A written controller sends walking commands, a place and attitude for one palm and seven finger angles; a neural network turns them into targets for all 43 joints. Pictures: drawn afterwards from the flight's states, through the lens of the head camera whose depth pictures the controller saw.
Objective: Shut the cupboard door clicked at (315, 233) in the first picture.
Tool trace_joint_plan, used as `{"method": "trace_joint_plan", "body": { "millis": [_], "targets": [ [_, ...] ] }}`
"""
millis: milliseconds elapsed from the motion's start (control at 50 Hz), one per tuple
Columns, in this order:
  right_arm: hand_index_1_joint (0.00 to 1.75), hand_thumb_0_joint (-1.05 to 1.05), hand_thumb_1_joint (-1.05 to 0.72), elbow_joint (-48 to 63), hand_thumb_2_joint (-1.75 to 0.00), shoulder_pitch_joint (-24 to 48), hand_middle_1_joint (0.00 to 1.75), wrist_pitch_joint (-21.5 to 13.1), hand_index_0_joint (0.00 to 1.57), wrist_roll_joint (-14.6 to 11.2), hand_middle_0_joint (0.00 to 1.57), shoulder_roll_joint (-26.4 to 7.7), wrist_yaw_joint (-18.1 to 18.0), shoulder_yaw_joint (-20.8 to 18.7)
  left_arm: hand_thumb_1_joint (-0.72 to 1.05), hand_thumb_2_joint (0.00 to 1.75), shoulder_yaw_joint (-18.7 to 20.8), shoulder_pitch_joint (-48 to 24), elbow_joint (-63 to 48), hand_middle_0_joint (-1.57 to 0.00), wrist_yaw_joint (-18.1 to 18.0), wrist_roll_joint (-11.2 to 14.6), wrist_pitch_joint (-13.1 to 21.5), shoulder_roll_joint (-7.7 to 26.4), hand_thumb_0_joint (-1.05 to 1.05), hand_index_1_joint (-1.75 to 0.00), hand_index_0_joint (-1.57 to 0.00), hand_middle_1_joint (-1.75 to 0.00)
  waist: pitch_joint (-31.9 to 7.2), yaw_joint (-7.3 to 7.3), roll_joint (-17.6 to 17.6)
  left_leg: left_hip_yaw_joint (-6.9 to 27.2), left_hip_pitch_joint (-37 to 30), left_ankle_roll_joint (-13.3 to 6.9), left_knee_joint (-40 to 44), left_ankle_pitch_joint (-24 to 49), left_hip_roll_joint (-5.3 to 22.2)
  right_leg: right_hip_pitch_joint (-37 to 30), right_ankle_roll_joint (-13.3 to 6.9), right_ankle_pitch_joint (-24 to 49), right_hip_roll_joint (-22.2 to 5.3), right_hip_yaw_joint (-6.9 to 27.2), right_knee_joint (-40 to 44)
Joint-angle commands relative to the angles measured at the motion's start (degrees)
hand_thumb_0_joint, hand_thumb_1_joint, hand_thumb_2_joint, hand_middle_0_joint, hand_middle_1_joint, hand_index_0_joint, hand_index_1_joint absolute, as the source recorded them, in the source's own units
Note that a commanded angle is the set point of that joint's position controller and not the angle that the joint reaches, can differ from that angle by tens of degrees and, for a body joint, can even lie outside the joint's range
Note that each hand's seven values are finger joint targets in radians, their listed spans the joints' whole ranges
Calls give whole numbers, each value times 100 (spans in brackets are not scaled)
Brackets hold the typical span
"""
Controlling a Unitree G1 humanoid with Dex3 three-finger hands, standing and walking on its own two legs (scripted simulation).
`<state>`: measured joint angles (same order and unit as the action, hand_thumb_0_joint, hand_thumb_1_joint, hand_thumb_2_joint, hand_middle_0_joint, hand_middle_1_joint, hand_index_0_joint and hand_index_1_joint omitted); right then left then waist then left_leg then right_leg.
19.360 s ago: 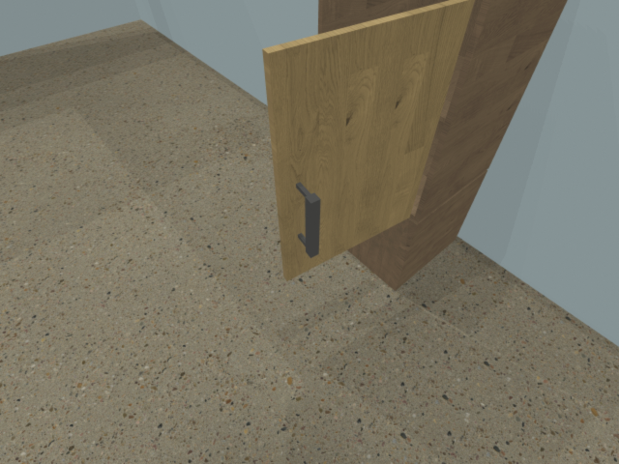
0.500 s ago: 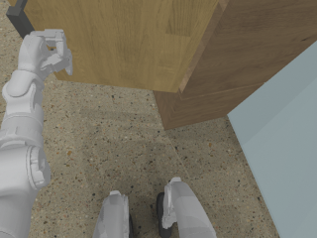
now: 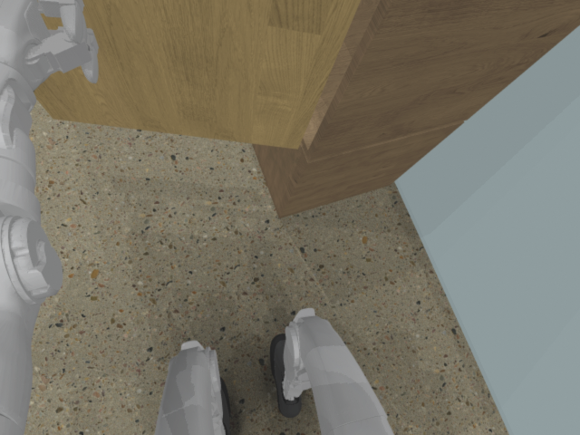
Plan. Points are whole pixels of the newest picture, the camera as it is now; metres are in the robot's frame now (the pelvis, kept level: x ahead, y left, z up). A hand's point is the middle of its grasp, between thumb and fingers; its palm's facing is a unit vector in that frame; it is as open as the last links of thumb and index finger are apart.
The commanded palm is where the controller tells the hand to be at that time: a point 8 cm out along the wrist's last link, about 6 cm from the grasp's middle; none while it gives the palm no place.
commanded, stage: push the door shut along its arc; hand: left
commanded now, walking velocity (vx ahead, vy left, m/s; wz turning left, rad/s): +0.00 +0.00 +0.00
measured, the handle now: out of the picture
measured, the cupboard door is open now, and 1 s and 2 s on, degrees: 68 59 59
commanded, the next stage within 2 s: pull the fist back off the door in 0.20 s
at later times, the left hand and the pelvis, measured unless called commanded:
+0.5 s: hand (99, 22) +0.61 +0.15 +0.05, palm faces +0.09 -1.00 -0.04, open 3.2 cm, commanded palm +0.58 +0.16 +0.06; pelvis +0.00 +0.00 +0.00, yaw -1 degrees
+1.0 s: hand (103, 86) +0.53 +0.14 +0.05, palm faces +0.06 -1.00 -0.01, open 3.1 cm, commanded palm +0.49 +0.18 +0.06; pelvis +0.01 -0.01 +0.03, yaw +2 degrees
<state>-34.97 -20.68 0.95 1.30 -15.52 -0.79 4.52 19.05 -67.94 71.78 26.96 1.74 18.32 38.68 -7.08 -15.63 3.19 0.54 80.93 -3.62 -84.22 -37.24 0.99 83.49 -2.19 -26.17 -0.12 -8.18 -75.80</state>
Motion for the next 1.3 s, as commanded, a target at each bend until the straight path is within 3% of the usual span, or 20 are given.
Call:
{"method": "trace_joint_plan", "body": {
  "millis": [0,280,300,320,360,380,420,460,520,580,700,780,820,880,940,960,1040,1080,1160,1280],
  "targets": [
    [30,0,-90,2,-90,-1373,30,-124,20,22,20,-1271,-137,-460,90,90,-119,-3058,-1200,-130,56,105,190,956,0,-150,-130,-150,-3675,-394,1441,800,-2705,181,868,3176,83,-1736,-17,1511,240,503,589],
    [30,0,-90,-174,-90,-1470,30,-340,20,91,20,-1299,-187,-401,90,90,-418,-3966,-899,-130,194,-63,-179,958,0,-150,-130,-150,-3606,-750,1740,769,-2512,120,619,3030,85,-1405,-42,1470,299,439,509],
    [30,0,-90,107,-90,-1886,30,-330,20,241,20,-1229,-116,-278,90,90,1037,-3819,-1020,-130,-893,399,-212,1469,0,-150,-130,-150,-3651,-376,1763,827,-2204,161,763,2997,150,-1629,-35,1457,274,446,509],
    [30,0,-90,130,-90,-1836,30,-316,20,267,20,-1221,-4,-265,90,90,834,-3408,-873,-130,-1379,226,-188,1327,0,-150,-130,-150,-3760,-290,1862,899,-2381,243,861,3137,188,-1584,-41,1399,278,415,463],
    [30,0,-90,208,-90,-1849,30,-257,20,375,20,-1120,221,-372,90,90,736,-3129,-1191,-130,-2234,163,14,559,0,-150,-130,-150,-3718,-248,1609,848,-2468,292,900,3353,198,-1724,4,1576,244,431,526],
    [30,0,-90,202,-90,-1833,30,-241,20,413,20,-1083,345,-400,90,90,482,-3020,-1318,-130,-2577,-110,180,328,0,-150,-130,-150,-3694,-257,1733,819,-2538,305,904,3389,209,-1697,9,1586,229,442,531],
    [30,0,-90,134,-90,-1921,30,-132,20,437,20,-1119,511,-502,90,90,196,-3023,-1676,-130,-2818,-664,497,368,0,-150,-130,-150,-4084,-277,1898,871,-2994,347,903,3709,232,-1751,-9,1736,206,461,496],
    [30,0,-90,94,-90,-1906,30,-18,20,368,20,-1134,560,-574,90,90,65,-3033,-1786,-130,-2680,-678,603,271,0,-150,-130,-150,-4295,-296,1812,883,-3146,374,1008,3655,201,-2048,6,1858,217,486,606],
    [30,0,-90,86,-90,-1897,30,46,20,289,20,-1126,489,-556,90,90,417,-3039,-1758,-130,-2433,-347,611,549,0,-150,-130,-150,-4284,-267,1432,723,-2674,261,1164,3153,105,-2747,29,1984,235,585,758],
    [30,0,-90,149,-90,-1808,30,20,20,253,20,-1039,459,-540,90,90,729,-2399,-1759,-130,-2474,-248,783,690,0,-150,-130,-150,-4182,8,1253,595,-2477,251,1317,3109,49,-3192,35,2123,223,638,838],
    [30,0,-90,217,-90,-1595,30,35,20,228,20,-939,498,-573,90,90,491,-1190,-1256,-130,-2519,-234,1127,81,0,-150,-130,-150,-3242,97,521,339,-1769,181,1471,2602,-8,-3561,50,2064,199,763,1027],
    [30,0,-90,261,-90,-1456,30,56,20,176,20,-935,455,-647,90,90,394,-794,-1299,-130,-2380,-54,1282,-225,0,-150,-130,-150,-3152,191,322,269,-1787,180,1551,2425,-60,-3648,68,1991,173,802,1094],
    [30,0,-90,252,-90,-1379,30,59,20,151,20,-910,444,-675,90,90,9,-800,-1390,-130,-2305,32,1385,-728,0,-150,-130,-150,-2987,129,374,318,-2039,190,1612,2454,-65,-3384,66,1932,157,749,1107],
    [30,0,-90,216,-90,-1231,30,76,20,136,20,-945,404,-738,90,90,95,-828,-1560,-130,-2323,123,1540,-681,0,-150,-130,-150,-3071,175,309,315,-2120,202,1589,2300,-88,-3320,84,1735,139,768,1117],
    [30,0,-90,186,-90,-1109,30,75,20,145,20,-944,355,-772,90,90,54,-1002,-1983,-130,-2361,113,1761,-652,0,-150,-130,-150,-3475,256,580,360,-2479,242,1553,2542,-96,-3291,71,1878,105,766,1002],
    [30,0,-90,183,-90,-1063,30,66,20,147,20,-918,361,-776,90,90,-152,-1008,-2021,-130,-2358,125,1796,-913,0,-150,-130,-150,-3496,218,668,381,-2608,258,1563,2618,-109,-3226,77,1896,102,753,1008],
    [30,0,-90,189,-90,-858,30,103,20,131,20,-918,336,-820,90,90,-328,-767,-2320,-130,-2404,122,1923,-1134,0,-150,-130,-150,-3698,366,921,492,-3156,368,1638,2949,-74,-3012,55,1851,89,671,942],
    [30,0,-90,194,-90,-770,30,146,20,108,20,-919,328,-820,90,90,-355,-401,-2060,-130,-2451,161,1853,-1268,0,-150,-130,-150,-3391,378,556,471,-2980,357,1695,2748,-75,-3034,73,1719,97,656,1016],
    [30,0,-90,140,-90,-661,30,158,20,118,20,-936,260,-777,90,90,-370,-815,-1785,-130,-2611,66,1829,-1207,0,-150,-130,-150,-2932,251,342,517,-2632,314,1747,2208,-97,-2865,76,1342,82,648,1049],
    [30,0,-90,183,-90,-580,30,94,20,163,20,-889,238,-715,90,90,-152,-746,-1505,-130,-2646,6,1945,-968,0,-150,-130,-150,-3129,336,231,360,-2170,258,1649,2053,-182,-3257,64,1429,75,767,1019]
  ]
}}
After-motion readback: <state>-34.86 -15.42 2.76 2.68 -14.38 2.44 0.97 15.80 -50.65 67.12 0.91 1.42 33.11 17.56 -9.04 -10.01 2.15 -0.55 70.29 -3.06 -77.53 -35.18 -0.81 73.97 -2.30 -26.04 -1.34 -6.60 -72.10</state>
